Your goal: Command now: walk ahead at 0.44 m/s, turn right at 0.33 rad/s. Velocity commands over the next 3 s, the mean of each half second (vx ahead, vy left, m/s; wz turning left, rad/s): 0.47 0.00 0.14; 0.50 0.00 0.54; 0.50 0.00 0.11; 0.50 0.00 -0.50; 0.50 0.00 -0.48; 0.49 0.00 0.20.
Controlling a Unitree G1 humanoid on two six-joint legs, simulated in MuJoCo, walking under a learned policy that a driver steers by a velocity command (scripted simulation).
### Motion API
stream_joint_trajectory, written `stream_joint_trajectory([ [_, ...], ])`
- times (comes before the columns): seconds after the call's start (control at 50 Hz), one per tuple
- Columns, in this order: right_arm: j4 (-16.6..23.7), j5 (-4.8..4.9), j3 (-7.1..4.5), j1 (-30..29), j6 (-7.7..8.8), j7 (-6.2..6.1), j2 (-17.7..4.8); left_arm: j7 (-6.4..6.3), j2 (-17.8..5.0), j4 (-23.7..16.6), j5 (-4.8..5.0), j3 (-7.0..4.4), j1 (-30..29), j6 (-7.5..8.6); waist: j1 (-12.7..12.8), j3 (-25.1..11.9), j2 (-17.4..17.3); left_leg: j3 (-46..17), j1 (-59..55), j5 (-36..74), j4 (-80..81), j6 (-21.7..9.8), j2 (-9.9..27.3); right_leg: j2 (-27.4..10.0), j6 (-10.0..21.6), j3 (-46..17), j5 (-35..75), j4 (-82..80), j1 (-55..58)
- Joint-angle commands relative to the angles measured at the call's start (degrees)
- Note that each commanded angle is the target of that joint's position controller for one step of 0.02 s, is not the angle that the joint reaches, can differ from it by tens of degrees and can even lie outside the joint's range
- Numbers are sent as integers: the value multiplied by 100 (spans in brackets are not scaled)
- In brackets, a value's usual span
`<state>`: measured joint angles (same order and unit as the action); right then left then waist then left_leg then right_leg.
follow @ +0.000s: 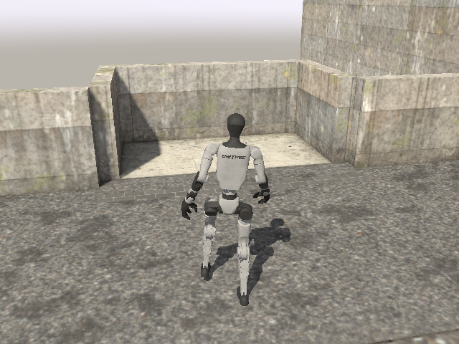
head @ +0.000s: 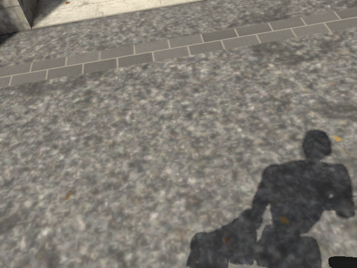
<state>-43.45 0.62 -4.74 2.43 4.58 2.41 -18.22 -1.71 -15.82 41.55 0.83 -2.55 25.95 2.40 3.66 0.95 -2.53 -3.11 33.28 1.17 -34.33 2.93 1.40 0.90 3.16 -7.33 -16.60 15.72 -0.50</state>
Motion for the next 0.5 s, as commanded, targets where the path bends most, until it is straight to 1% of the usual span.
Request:
stream_joint_trajectory([
  [0.02, 685, 30, 59, -1205, 187, 93, -217, -19, -1058, -111, 38, -307, 286, 22, 288, 521, 1028, 188, 382, -31, 424, -72, -64, -1272, 797, -855, 959, -396, -18],
  [0.04, 695, 34, 57, -1183, 211, 110, -264, -16, -1079, -77, 45, -316, 279, 6, 267, 539, 1053, 209, 287, -132, 533, -140, -71, -1331, 779, -897, 1123, -327, 43],
  [0.08, 654, 49, 33, -947, 242, 125, -387, -20, -1143, -25, 43, -342, 191, -25, 126, 504, 1190, 296, 15, -388, 630, -318, -89, -1480, 708, -903, 1723, -185, 219],
  [0.1, 600, 46, 5, -732, 246, 113, -470, -19, -1165, -25, 34, -350, 106, -36, 6, 390, 1266, 424, -274, -555, 658, -445, -163, -1488, 650, -806, 2470, 31, 308],
  [0.12, 477, 28, -60, -288, 243, 74, -590, -21, -1153, -30, 22, -340, 3, -50, -252, 82, 1253, 606, -897, -559, 788, -617, -326, -1339, 545, -560, 3665, 584, 354],
  [0.14, 250, 3, -158, 503, 228, 26, -793, -23, -1045, -31, -9, -294, -12, -59, -612, -521, 1110, 657, -2057, -387, 783, -847, -368, -1058, 394, -232, 4535, 1577, 150],
  [0.16, 79, -52, -205, 1595, 207, -1, -1044, -38, -845, -117, -119, -190, 4, -56, -1051, -1451, 602, -429, -3880, -486, 505, -1292, 492, -819, 203, -93, 3489, 3187, -929],
  [0.18, -119, -66, -335, 2166, 172, 37, -1569, 1, -243, -266, -80, -31, 610, 55, -700, -2165, -1437, -3484, -5677, -1728, 1144, -2297, 1852, 318, -312, 205, -414, 5374, -3182],
  [0.2, -141, 133, -177, 1987, 191, 83, -993, 16, -685, -256, 3, -78, 295, 190, -844, -1866, -1182, -4342, -5639, -2500, 1878, -2282, 1859, 181, -297, -222, -1427, 5983, -3990],
  [0.22, -70, 131, -109, 1594, 165, 39, -743, 63, -976, -391, 136, -160, -430, 287, -877, -941, -743, -3417, -4929, -2243, 1874, -2042, 1679, -144, -232, -119, -1008, 6054, -4389],
  [0.24, 23, 44, -81, 1347, 121, -6, -678, 83, -934, -462, 89, -122, -855, 389, -816, -596, -136, -2770, -4220, -1582, 1905, -1910, 1419, -364, -187, 1, -614, 5825, -4229],
  [0.26, 68, 6, -50, 1182, 82, -28, -576, 97, -895, -516, -40, -141, -1101, 452, -684, -275, 132, -2336, -3630, -952, 1990, -1868, 1192, -499, -223, 99, -360, 5400, -4120],
  [0.28, 108, -51, -7, 1131, 75, -62, -502, 116, -844, -545, -111, -154, -1095, 465, -521, -247, 48, -2094, -3287, -564, 2108, -1856, 1026, -609, -254, 94, -167, 5107, -3840],
  [0.3, 124, -45, 1, 1120, 62, -87, -476, 138, -748, -562, -138, -136, -1042, 456, -423, -238, -103, -1984, -3087, -316, 2217, -1905, 931, -623, -320, 136, -113, 4844, -3680],
  [0.34, 112, 41, -13, 1162, 50, -155, -521, 159, -572, -617, -169, -85, -1059, 411, -323, -134, -184, -1699, -2671, -18, 2376, -1985, 860, -620, -483, 288, -179, 4236, -3553],
  [0.36, 105, 67, -38, 1192, 47, -193, -614, 157, -497, -712, -182, -47, -1267, 396, -340, -9, -169, -1553, -2437, 83, 2456, -1983, 817, -588, -566, 378, -63, 3817, -3543],
  [0.38, 100, 86, -67, 1222, 38, -227, -703, 161, -423, -795, -192, -4, -1513, 401, -393, 71, -147, -1398, -2230, 116, 2490, -1914, 724, -535, -618, 445, 284, 3366, -3427],
  [0.42, 79, 109, -106, 1344, 0, -275, -798, 194, -324, -916, -166, 48, -2040, 437, -561, 151, -134, -1107, -1854, 37, 2451, -1682, 463, -343, -668, 516, 1261, 2386, -2968],
  [0.46, 17, 122, -123, 1635, -53, -303, -838, 233, -368, -989, -101, 34, -2404, 470, -720, 101, -160, -1146, -1787, -50, 2335, -1536, 438, -126, -710, 518, 1986, 1817, -2551],
  [0.5, -25, 172, -126, 1835, -98, -326, -829, 251, -499, -1048, -47, -22, -2539, 481, -721, 47, -199, -1418, -2014, -375, 2104, -1396, 560, -90, -665, 332, 2108, 1464, -2325],
])
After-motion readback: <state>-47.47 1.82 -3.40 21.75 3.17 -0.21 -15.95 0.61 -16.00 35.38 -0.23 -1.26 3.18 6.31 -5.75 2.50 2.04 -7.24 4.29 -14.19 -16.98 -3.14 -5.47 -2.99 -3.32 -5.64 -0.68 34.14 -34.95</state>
